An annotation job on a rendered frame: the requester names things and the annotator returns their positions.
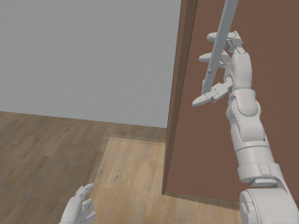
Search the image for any robot right forearm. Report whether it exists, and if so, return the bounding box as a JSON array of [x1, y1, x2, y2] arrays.
[[226, 88, 299, 218]]

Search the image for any left robot hand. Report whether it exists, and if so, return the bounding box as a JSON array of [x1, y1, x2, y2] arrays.
[[61, 183, 96, 224]]

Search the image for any handle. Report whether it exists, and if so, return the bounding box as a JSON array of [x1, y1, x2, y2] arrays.
[[201, 0, 239, 95]]

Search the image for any right robot hand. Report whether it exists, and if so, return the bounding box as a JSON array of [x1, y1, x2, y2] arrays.
[[192, 31, 252, 107]]

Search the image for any robot right upper arm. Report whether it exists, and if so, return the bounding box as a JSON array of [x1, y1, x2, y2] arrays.
[[239, 188, 299, 224]]

